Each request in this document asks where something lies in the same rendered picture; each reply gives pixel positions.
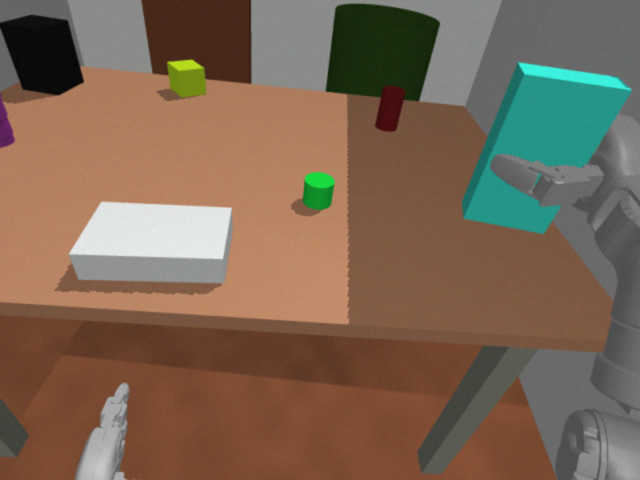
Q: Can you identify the left robot hand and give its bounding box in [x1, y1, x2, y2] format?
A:
[74, 383, 134, 480]

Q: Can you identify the right robot arm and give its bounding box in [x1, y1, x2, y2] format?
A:
[555, 174, 640, 480]

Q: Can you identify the right robot hand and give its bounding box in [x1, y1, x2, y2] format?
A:
[490, 113, 640, 214]

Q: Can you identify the table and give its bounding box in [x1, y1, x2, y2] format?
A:
[0, 66, 614, 474]

